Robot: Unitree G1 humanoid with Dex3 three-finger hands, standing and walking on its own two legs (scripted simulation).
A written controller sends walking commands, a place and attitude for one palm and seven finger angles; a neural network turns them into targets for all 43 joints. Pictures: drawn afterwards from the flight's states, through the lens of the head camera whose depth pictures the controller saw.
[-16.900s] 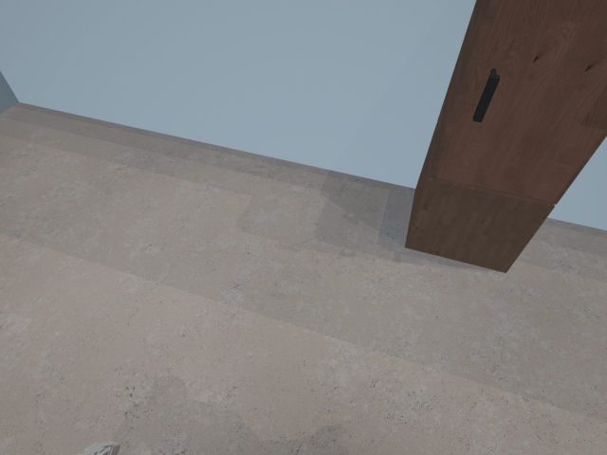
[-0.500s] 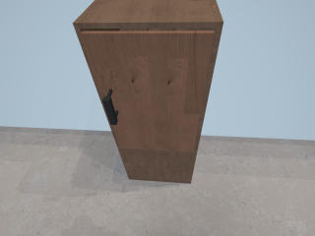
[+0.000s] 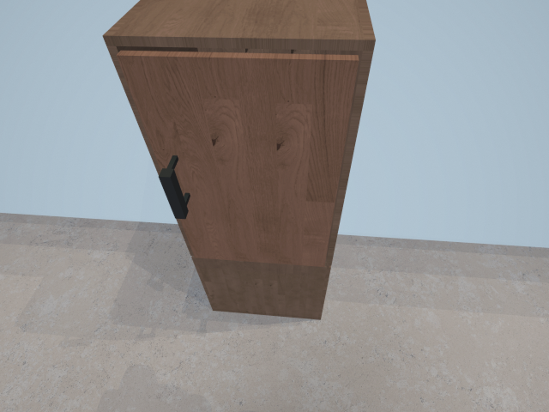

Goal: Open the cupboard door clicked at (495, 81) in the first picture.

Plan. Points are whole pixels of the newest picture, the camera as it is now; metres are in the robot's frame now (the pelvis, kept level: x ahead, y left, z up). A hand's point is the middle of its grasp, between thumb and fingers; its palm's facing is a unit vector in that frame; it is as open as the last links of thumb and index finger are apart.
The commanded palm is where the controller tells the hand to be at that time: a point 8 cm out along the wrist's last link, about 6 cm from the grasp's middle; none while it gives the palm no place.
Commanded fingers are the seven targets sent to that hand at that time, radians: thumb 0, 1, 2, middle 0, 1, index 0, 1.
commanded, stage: come to a stop and stand still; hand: left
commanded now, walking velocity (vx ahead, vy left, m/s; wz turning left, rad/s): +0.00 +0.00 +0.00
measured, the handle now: (177, 187) +0.53 +0.24 -0.02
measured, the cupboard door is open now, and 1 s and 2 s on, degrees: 0 0 0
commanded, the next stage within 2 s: look again from close up in 0.26 s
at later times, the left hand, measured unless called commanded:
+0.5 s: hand out of the picture +0.00 +0.16 -0.17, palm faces +0.06 -0.98 -0.20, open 7.3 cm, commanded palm none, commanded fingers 0.00 0.90 0.90 -0.20 -0.30 -0.20 -0.30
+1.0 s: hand out of the picture +0.03 +0.17 -0.16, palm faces +0.16 -0.96 -0.22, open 7.3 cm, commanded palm +0.10 +0.21 -0.07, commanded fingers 0.00 0.81 0.86 -0.21 -0.36 -0.21 -0.36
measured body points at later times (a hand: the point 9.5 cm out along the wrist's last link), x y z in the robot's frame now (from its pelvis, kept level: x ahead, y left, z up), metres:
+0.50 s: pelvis +0.00 -0.01 +0.00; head +0.02 -0.02 +0.45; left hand -0.01 +0.21 -0.15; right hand +0.00 -0.22 -0.17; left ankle -0.02 +0.13 -0.74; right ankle +0.00 -0.10 -0.74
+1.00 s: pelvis +0.00 -0.01 +0.00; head +0.02 -0.02 +0.45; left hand +0.02 +0.22 -0.14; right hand +0.01 -0.23 -0.16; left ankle -0.02 +0.14 -0.74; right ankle +0.00 -0.10 -0.74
